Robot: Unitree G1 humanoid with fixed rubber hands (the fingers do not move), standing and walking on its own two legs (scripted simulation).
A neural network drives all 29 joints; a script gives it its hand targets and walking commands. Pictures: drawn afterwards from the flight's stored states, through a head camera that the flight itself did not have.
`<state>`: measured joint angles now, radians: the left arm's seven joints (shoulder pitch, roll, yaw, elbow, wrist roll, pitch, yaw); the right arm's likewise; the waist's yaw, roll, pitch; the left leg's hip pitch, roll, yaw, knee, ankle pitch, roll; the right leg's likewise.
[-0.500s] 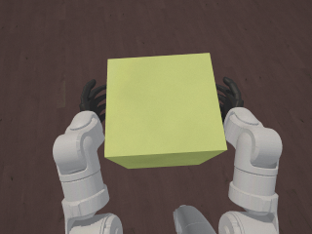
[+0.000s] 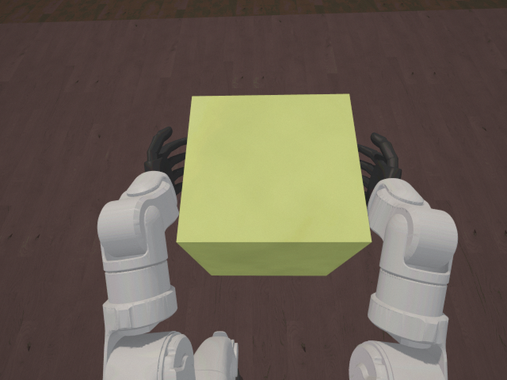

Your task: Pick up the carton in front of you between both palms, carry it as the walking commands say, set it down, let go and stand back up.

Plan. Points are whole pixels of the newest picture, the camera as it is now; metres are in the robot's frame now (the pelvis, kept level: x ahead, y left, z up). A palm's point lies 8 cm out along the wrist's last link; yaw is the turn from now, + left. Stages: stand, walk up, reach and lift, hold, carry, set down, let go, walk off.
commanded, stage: carry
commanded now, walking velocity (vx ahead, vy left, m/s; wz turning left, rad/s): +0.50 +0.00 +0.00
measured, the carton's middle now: (269, 199) +0.37 +0.02 +0.07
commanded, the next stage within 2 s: none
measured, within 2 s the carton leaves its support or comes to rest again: neither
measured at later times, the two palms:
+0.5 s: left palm (211, 32) +0.68 +0.14 +0.18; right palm (372, 34) +0.68 -0.16 +0.18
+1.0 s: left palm out of the picture +0.99 +0.14 +0.19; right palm out of the picture +0.97 -0.16 +0.19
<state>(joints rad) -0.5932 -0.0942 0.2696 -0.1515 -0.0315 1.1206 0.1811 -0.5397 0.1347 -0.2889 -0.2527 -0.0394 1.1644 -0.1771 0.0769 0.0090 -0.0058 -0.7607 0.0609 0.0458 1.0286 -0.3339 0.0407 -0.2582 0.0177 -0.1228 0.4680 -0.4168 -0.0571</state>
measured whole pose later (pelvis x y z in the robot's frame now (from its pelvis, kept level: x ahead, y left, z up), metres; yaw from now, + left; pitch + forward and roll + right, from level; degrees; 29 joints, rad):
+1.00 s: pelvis +0.64 +0.01 +0.05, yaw -1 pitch +4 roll +1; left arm -0.58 -0.07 0.30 -0.10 0.00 1.18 0.18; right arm -0.58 0.12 -0.25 -0.10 -0.04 1.18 -0.18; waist -0.06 -0.01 -0.05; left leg -0.55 0.00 0.15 0.71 -0.35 0.09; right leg -0.38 -0.01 0.00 1.16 -0.49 -0.02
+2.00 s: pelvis +1.24 -0.01 +0.13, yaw -1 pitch +5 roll +0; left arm -0.57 -0.13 0.31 -0.19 0.05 1.16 0.17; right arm -0.57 0.10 -0.25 -0.15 0.03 1.15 -0.19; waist -0.08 -0.02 -0.03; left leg -0.31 0.00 0.13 0.50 -0.39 0.06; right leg -0.75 -0.05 -0.04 1.13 -0.35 -0.03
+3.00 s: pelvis +1.87 -0.06 +0.18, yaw +0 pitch +4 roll -2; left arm -0.61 -0.10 0.29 -0.10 0.04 1.18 0.17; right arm -0.60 0.08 -0.26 -0.10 0.00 1.20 -0.19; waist 0.00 0.03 -0.10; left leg -0.18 0.08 0.09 0.65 -0.56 0.00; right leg -0.59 -0.01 -0.16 0.66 -0.24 -0.06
